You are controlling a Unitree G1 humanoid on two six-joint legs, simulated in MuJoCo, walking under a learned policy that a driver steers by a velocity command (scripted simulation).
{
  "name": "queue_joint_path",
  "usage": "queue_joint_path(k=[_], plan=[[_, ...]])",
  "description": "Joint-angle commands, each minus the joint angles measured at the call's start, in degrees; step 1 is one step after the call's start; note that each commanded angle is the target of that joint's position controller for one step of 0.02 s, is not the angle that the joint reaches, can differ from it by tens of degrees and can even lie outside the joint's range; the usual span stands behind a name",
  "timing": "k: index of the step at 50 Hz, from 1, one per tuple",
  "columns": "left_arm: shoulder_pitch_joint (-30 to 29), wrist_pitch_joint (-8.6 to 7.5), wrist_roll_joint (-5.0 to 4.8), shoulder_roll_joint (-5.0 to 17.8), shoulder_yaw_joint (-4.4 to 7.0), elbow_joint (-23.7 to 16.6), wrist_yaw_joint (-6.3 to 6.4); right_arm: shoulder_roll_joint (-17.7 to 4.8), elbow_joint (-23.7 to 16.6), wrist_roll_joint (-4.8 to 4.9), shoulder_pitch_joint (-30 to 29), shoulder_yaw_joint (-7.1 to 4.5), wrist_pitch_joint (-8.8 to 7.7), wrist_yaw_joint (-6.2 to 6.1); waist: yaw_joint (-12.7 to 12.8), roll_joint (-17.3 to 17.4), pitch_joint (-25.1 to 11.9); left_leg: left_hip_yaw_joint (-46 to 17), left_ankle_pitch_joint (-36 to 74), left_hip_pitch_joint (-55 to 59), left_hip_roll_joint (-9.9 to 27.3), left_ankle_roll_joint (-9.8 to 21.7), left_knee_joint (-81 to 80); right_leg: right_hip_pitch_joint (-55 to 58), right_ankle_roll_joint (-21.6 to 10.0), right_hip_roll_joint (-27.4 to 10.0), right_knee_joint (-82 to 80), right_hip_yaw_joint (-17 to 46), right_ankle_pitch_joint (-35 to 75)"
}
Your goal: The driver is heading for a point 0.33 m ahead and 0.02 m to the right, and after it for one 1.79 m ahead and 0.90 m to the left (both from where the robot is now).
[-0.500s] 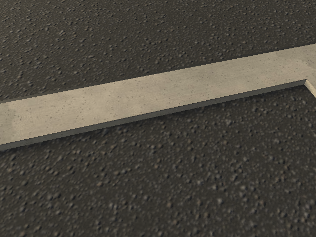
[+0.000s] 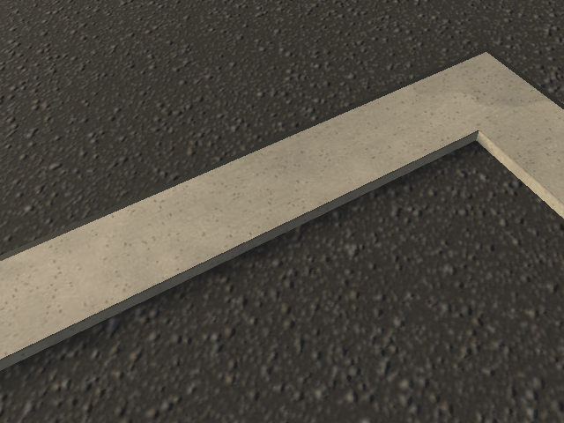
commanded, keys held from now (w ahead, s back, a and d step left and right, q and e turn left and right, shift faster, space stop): e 0.16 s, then w+e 0.14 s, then w+q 0.70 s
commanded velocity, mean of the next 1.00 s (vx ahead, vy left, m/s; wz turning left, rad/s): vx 0.35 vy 0.00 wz -0.03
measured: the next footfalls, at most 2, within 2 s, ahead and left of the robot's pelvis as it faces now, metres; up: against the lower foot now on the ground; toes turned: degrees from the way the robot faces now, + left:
left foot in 0.16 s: +0.23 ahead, +0.11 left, +0.00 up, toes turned -8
right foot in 0.58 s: +0.18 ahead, -0.11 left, +0.00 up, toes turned -10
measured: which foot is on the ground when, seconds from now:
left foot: up 0.00-0.14, down 0.16-0.58, up 0.60-1.00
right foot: down 0.00-0.16, up 0.18-0.56, down 0.58-1.00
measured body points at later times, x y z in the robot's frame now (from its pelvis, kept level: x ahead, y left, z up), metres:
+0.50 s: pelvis +0.14 +0.02 +0.01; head +0.14 +0.03 +0.46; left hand +0.32 +0.24 -0.11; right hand +0.12 -0.25 -0.12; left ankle +0.19 +0.11 -0.74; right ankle +0.13 -0.11 -0.71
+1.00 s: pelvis +0.32 +0.02 -0.02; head +0.36 +0.02 +0.43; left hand +0.29 +0.28 -0.16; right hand +0.54 -0.21 -0.12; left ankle +0.45 +0.12 -0.73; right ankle +0.14 -0.10 -0.74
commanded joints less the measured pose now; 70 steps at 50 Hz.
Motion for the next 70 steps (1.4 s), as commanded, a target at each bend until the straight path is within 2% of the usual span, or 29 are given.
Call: queue_joint_path(k=[1, 4, 7, 8, 9, 10, 11, 12, 13, 16, 21, 25, 28, 29, 30, 31, 33, 36, 42, 47, 49, 51, 52, 53, 54, 56, 58, 61, 70], plan=[[4.4, 0.52, 0.36, 8.6, 1.77, -2.8, 0.82, -4.8, -4.6, 0.46, -2.4, -0.43, -0.41, -0.3, 0.6, -6.8, -5.7, 1.8, 1.7, 1.2, -3.5, 0.5, -4.2, 6.4, -2.8, -14.4, 3.2, 9.9, 50.5], [3.1, 1.16, 1.02, 9.3, 2.11, -4.1, 1.33, -6.3, -4.9, 0.71, -1.4, -0.34, -1.11, -0.67, -0.1, -7.2, -5.4, 0.0, -0.9, 5.3, -5.0, 2.0, -10.7, 7.6, -2.3, -14.8, 7.8, 13.4, 50.4], [-3.7, 0.53, 0.0, 10.3, 2.38, -6.8, 0.74, -8.6, -2.2, 0.3, 10.4, -0.96, -2.61, -1.61, -7.1, -6.0, -7.9, -0.7, 8.6, 26.4, -5.3, 5.2, -26.7, -0.4, 2.0, -9.7, 19.2, 14.0, 45.0], [-2.7, -0.11, -1.15, 6.7, 1.34, -9.3, 0.44, -12.8, -2.4, -0.24, 15.6, -1.74, -3.13, -2.37, -7.8, 2.7, -15.2, -12.1, 30.4, 40.8, 9.2, 8.7, -25.1, -8.3, 4.4, -5.6, 33.8, 9.6, 21.6], [7.8, 0.54, -1.74, 4.8, 1.36, -8.9, 0.85, -15.2, -4.2, 0.53, 13.0, -2.06, -1.82, -1.97, -2.5, 13.2, -22.5, -28.6, 47.0, 48.4, 23.9, 18.2, -24.8, -18.5, 4.8, 3.9, 45.9, 1.8, -27.5], [9.8, 1.69, 1.1, 8.5, 1.73, -6.2, 1.05, -11.6, -4.6, 1.25, 11.2, -1.89, -0.71, -1.58, -1.1, 7.0, -21.1, -31.3, 26.0, 41.8, 22.8, 19.6, -26.4, -20.7, 4.3, -2.0, 51.5, 1.3, -23.7], [4.9, 2.25, 2.13, 9.4, 1.97, -6.3, 0.23, -6.9, -5.6, 1.06, 8.0, -0.6, -0.28, -1.52, -1.6, 2.2, -12.9, -24.9, 4.4, 34.3, 17.7, 17.2, -30.2, -22.2, 4.4, -4.4, 50.9, 0.9, -17.9], [1.4, 2.59, 2.24, 8.7, 1.92, -7.3, -0.78, -5.3, -6.0, 0.59, 4.9, -0.06, 0.21, -1.38, -1.5, 1.7, -7.9, -19.3, -12.6, 28.6, 13.3, 14.3, -34.8, -22.7, 4.9, -6.4, 47.6, 0.0, -14.1], [-0.3, 3.05, 2.33, 8.3, 1.84, -8.3, -1.76, -6.4, -6.0, 0.19, 3.9, -0.24, 0.37, -1.52, -1.5, 6.0, -5.0, -15.6, -17.9, 25.6, 10.8, 12.5, -37.9, -22.9, 5.6, -7.3, 45.6, -1.2, -12.0], [-0.4, 3.48, 2.04, 6.4, 0.96, -8.5, -3.39, -7.9, -4.3, 0.04, 7.6, -0.99, -0.8, -1.07, -2.3, 5.7, -4.7, -10.1, -16.4, 23.9, 8.7, 12.6, -41.0, -21.6, 6.2, -7.4, 42.8, -2.4, -7.2], [-3.6, 2.2, 2.52, 4.0, -0.86, -8.8, -3.45, -8.3, -1.6, 0.72, 9.9, -1.46, -2.23, 0.82, -2.1, 5.4, -4.3, -7.6, -16.3, 23.0, 7.7, 13.7, -43.4, -17.2, 5.7, -8.9, 26.3, -5.1, -4.7], [-7.1, 0.58, 1.86, 4.0, -1.66, -9.8, -2.72, -11.0, -0.3, 0.86, 12.8, -2.72, -1.12, 1.89, -3.5, 5.1, -3.8, -8.6, -16.6, 20.2, 7.1, 14.9, -41.1, -9.5, 6.0, -7.2, 13.4, -8.6, -7.0], [0.7, -1.3, 1.87, 5.0, -1.48, -7.2, -1.01, -8.7, -0.5, 1.58, 11.4, -2.7, -0.34, 1.67, 1.2, 1.2, -4.4, -7.9, -23.8, 8.5, 2.9, 11.7, -32.2, 8.5, 4.2, -7.7, 0.7, -7.0, -2.6], [6.6, -1.94, 2.35, 8.7, -0.74, -6.4, -0.04, -4.0, -3.0, 1.44, 7.8, -1.49, -0.84, 1.78, 4.3, -6.8, -5.3, -4.1, -24.7, -1.0, -2.1, 8.4, -20.1, 15.8, 2.3, -19.3, -7.2, 6.6, -15.7], [7.3, -1.87, 2.07, 15.9, 1.04, -6.6, 0.6, 0.3, -5.6, 1.95, 6.1, -0.33, -1.47, 1.98, 4.5, -18.1, -3.7, 3.5, -22.1, -10.7, -9.2, 6.6, -5.9, 15.5, -1.5, -31.9, -16.8, 25.1, -33.7], [4.5, -1.98, 2.51, 14.4, 1.11, -6.8, 1.18, -5.6, -5.0, 0.61, 6.4, -1.7, -1.58, 1.82, 2.8, -10.3, 0.7, -2.6, -17.5, -9.9, -5.2, 7.5, 1.0, 7.9, -4.2, -33.6, -17.0, 25.9, -32.4], [-2.7, -2.72, 1.07, 7.8, -0.56, -8.1, 0.79, -7.0, -2.2, 0.76, 11.9, -2.78, -1.42, 2.57, -2.7, -8.6, 1.1, -3.4, -10.6, -7.1, -3.2, 6.4, 3.9, 6.6, -1.4, -27.2, -16.7, 14.3, -19.7], [-2.2, -3.93, 1.0, 5.8, -1.03, -7.7, 0.74, -5.4, -1.6, -0.53, 11.4, -2.77, -0.43, 3.28, -2.8, -7.5, -1.0, -0.2, -4.3, -6.6, -2.1, 4.2, 10.4, 7.2, -0.5, -23.3, -15.3, 1.7, -0.9], [1.2, -4.39, 1.25, 6.0, -0.61, -5.1, 0.02, -3.2, -6.1, -0.58, 1.3, -1.67, 0.56, 4.92, -1.0, -8.0, 1.3, 2.2, 3.9, -6.6, -0.1, 2.9, 1.5, 6.1, -0.9, -22.7, -13.5, -8.8, 13.8], [3.2, -3.86, 1.24, 8.7, 0.18, -3.2, 0.26, -3.3, -9.2, -0.83, -4.2, -1.07, 0.77, 5.61, 0.1, -7.8, 2.1, 8.8, 0.4, 2.2, -2.4, 7.1, -11.4, 8.4, 0.7, -24.0, -8.8, -14.4, 26.5], [3.4, -3.31, 1.24, 10.6, 0.58, -2.6, 0.48, -4.4, -8.7, -1.09, -0.6, -1.63, 0.71, 4.87, -2.1, -8.6, -1.3, 11.5, -4.9, 9.6, -6.5, 9.8, -13.0, 10.6, 1.6, -24.2, 1.2, -16.9, 47.7], [3.2, -2.5, 1.1, 11.6, 0.69, -2.8, 0.6, -7.4, -4.1, -1.67, 15.0, -3.3, -0.21, 3.56, -9.3, -6.0, -11.2, 10.5, -4.9, 30.0, -10.6, 13.2, -18.2, 4.5, 3.2, -22.4, 24.6, -19.1, 48.6], [4.7, -2.68, 0.61, 8.0, -0.37, -5.2, 0.16, -13.6, -2.8, -2.13, 21.9, -5.16, -0.37, 2.5, -11.2, 2.1, -18.3, -6.7, -15.9, 47.3, 1.5, 17.4, -21.0, -12.2, 5.4, -19.6, 43.3, -19.3, 26.6], [3.4, -3.35, 0.51, 4.5, -0.93, -9.1, -0.76, -19.0, -4.0, -0.31, 19.8, -6.26, -0.09, 2.19, -8.1, 13.5, -24.1, -39.8, -13.9, 57.4, 15.7, 24.4, -30.4, -30.8, 8.2, -8.0, 61.0, -12.2, -16.0], [-4.2, -3.86, 1.11, 8.5, -0.3, -10.6, -1.05, -18.2, -3.9, 0.73, 20.5, -6.32, 0.5, 1.9, -11.3, 4.3, -21.3, -37.3, -7.7, 55.9, 14.4, 24.0, -32.9, -36.7, 7.5, -10.2, 63.5, -3.1, -12.0], [-4.6, -4.72, 0.69, 6.3, -1.14, -10.3, -1.06, -11.8, -2.8, 0.91, 15.3, -4.51, 0.25, 1.02, -6.3, -1.8, -8.2, -22.6, 4.8, 39.8, 10.3, 20.4, -32.7, -34.4, 6.6, -15.5, 54.0, -3.4, -4.3], [-2.1, -2.88, 2.45, 6.2, -1.18, -9.7, -1.09, -9.2, -3.5, 1.21, 10.9, -3.43, -0.35, 0.84, -2.3, -1.6, -6.0, -15.9, 11.5, 30.2, 5.5, 18.6, -34.6, -27.2, 7.6, -16.6, 48.3, -3.1, -4.5], [-2.2, -0.72, 2.87, 5.1, -1.34, -10.4, -1.48, -10.0, -3.1, 1.43, 12.0, -3.51, -1.73, 1.2, -1.3, -0.9, -5.7, -13.1, 14.4, 26.0, 3.1, 19.4, -36.5, -26.1, 9.2, -15.9, 42.8, -4.6, -2.7], [-21.1, -1.29, 1.8, 4.4, -2.22, -17.0, -2.21, -11.1, -1.5, 1.0, 20.4, -4.07, -1.74, 0.68, -7.9, 1.1, -2.4, -15.5, 14.6, 32.5, 1.4, 16.2, -34.2, -30.2, 10.6, -12.1, 18.9, -5.0, 12.7]])
Velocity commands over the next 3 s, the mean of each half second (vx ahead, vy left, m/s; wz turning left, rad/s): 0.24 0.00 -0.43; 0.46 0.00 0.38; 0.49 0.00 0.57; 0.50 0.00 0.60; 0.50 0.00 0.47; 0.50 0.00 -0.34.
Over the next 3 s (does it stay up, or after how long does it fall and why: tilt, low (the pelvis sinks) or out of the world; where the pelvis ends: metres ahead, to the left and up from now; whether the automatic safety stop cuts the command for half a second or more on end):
stays up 1.23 0.61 0.05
